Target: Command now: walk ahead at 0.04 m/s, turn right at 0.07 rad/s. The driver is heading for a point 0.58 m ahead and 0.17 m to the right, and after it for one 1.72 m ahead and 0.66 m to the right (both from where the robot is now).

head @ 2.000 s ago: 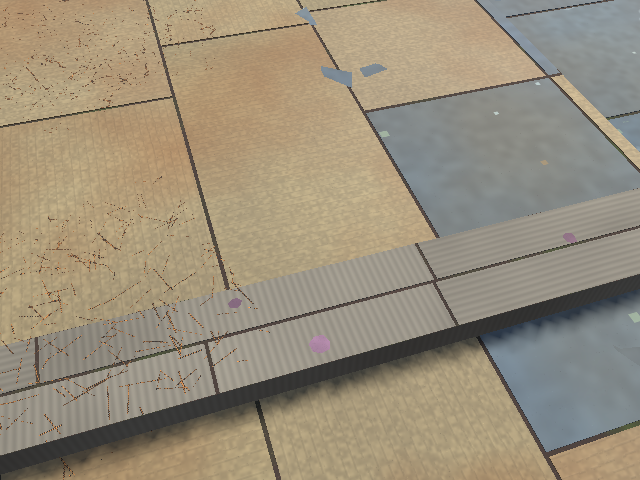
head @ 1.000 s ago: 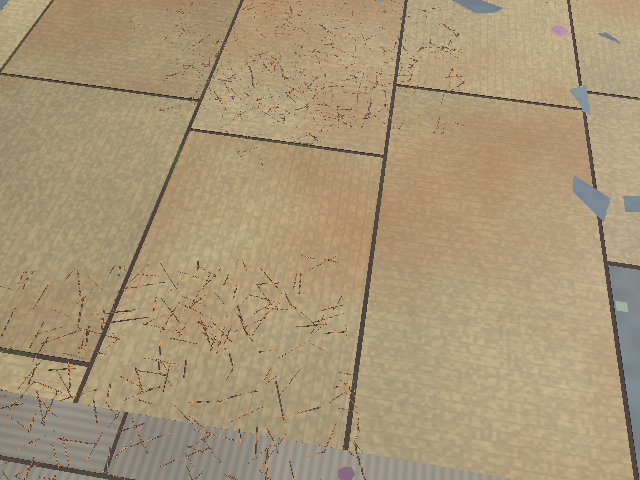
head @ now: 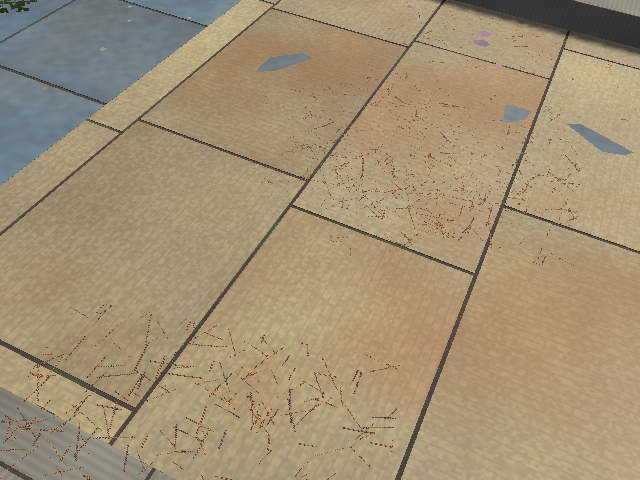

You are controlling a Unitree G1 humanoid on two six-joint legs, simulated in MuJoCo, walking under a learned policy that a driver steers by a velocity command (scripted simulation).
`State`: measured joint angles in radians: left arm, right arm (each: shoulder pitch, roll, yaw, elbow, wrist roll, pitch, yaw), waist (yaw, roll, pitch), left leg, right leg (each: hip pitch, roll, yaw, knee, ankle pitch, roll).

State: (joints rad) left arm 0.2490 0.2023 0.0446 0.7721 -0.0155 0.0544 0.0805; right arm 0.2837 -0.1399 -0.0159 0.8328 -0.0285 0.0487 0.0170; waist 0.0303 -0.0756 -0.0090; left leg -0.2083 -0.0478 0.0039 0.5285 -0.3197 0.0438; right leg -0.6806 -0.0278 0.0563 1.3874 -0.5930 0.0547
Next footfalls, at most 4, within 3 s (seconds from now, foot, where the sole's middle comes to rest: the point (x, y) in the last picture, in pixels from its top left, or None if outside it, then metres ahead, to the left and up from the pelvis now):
0.16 right None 0.07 -0.15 -0.68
0.78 left None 0.22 0.03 -0.69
1.20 right None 0.30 -0.36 -0.69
1.74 left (444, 406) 0.68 -0.26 -0.69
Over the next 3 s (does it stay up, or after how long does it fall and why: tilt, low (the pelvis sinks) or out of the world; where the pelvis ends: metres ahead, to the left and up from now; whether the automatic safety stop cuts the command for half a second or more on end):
stays up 1.19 -0.45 0.09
